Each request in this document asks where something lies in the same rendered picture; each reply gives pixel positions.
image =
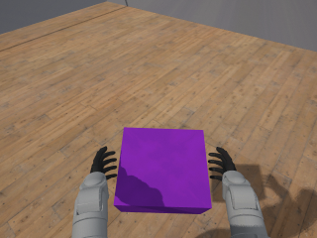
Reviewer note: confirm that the robot left hand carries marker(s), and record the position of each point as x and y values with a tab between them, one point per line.
98	163

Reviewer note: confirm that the robot left forearm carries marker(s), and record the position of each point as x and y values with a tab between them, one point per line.
90	213

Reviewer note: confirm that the robot right hand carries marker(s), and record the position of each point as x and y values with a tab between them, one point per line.
226	163

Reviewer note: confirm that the robot right forearm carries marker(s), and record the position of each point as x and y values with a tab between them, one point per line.
243	207

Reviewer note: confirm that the carton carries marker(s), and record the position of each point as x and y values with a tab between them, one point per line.
163	171

